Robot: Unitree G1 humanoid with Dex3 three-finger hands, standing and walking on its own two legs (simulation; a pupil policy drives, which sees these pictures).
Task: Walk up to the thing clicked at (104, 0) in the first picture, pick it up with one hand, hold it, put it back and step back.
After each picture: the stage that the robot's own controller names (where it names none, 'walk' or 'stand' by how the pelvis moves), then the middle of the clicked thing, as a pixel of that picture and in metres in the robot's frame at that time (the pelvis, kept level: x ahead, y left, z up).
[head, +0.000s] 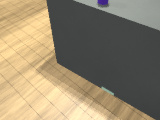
stand; out of the picture +0.95 -0.12 +0.06
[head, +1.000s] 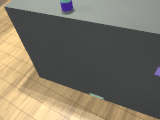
walk; out of the picture +0.85 +0.12 +0.08
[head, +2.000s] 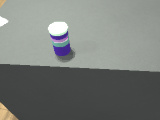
walk; (60, 39) +0.49 +0.11 +0.08
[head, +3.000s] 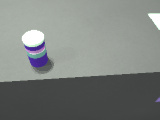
stand; (36, 49) +0.43 +0.18 +0.08
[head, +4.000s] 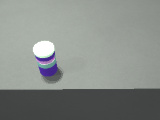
stand; (46, 59) +0.41 +0.15 +0.06
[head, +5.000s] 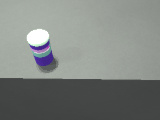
stand; (41, 48) +0.44 +0.16 +0.08
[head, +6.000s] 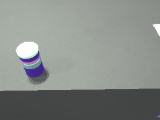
stand; (31, 60) +0.41 +0.19 +0.07
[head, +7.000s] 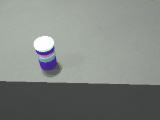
stand; (46, 54) +0.45 +0.15 +0.06
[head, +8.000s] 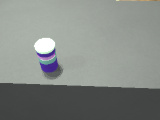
stand; (47, 56) +0.44 +0.15 +0.06
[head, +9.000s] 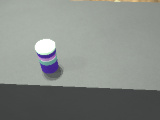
stand; (47, 57) +0.43 +0.15 +0.06
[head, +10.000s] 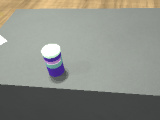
rise first; (53, 60) +0.43 +0.16 +0.06
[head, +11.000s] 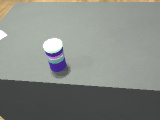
go down; (55, 55) +0.44 +0.15 +0.06
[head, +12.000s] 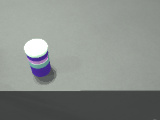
go down; (38, 59) +0.41 +0.14 +0.07
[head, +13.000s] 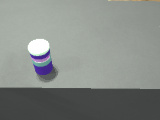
approach; (41, 58) +0.43 +0.15 +0.07
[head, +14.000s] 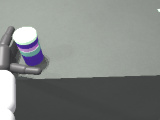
close; (29, 47) +0.44 +0.16 +0.10
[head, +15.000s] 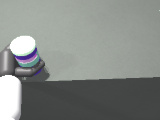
lift; (28, 57) +0.40 +0.17 +0.10
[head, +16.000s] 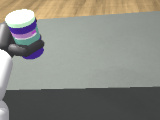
lift; (26, 35) +0.35 +0.15 +0.28
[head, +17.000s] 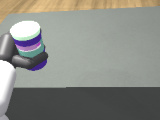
hold; (30, 47) +0.33 +0.15 +0.24
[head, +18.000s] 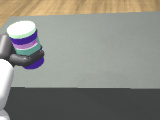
hold; (27, 46) +0.34 +0.16 +0.24
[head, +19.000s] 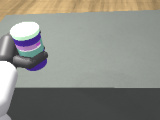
crouch; (30, 47) +0.33 +0.15 +0.24
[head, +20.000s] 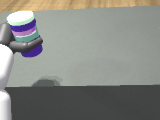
crouch; (26, 34) +0.39 +0.17 +0.23
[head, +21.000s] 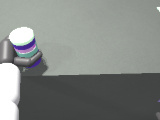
lower; (26, 48) +0.43 +0.17 +0.09
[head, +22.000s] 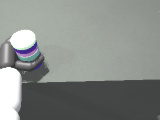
lower; (28, 51) +0.41 +0.17 +0.11
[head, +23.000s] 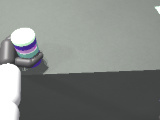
lower; (27, 49) +0.43 +0.17 +0.11
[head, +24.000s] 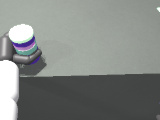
lower; (26, 45) +0.44 +0.17 +0.11
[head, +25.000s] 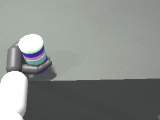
loosen; (35, 55) +0.40 +0.15 +0.10
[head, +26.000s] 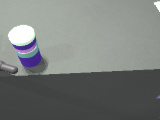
withdraw; (26, 47) +0.42 +0.15 +0.11
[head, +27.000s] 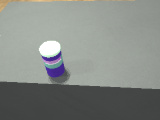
sink last; (53, 59) +0.40 +0.14 +0.10
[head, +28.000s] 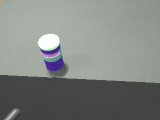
stand; (52, 53) +0.42 +0.14 +0.10
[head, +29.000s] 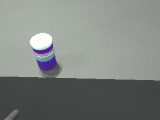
stand; (44, 53) +0.42 +0.15 +0.11
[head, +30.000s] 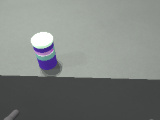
stand; (45, 51) +0.43 +0.15 +0.11
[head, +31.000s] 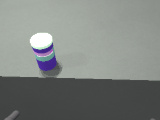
stand; (44, 52) +0.42 +0.15 +0.11
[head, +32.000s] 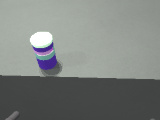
stand; (44, 51) +0.42 +0.15 +0.11
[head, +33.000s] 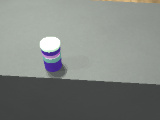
stand; (51, 55) +0.43 +0.14 +0.08
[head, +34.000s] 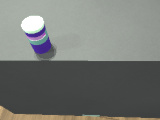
walk; (37, 35) +0.46 +0.17 +0.09
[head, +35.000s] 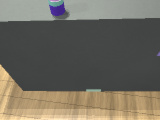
walk; (55, 0) +0.69 +0.14 +0.08
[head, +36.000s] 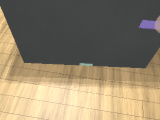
walk; out of the picture +1.02 +0.11 +0.08
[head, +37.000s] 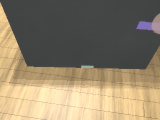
stand; out of the picture +1.05 +0.14 +0.07
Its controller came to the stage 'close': yes
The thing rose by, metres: 0.20
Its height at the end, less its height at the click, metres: +0.00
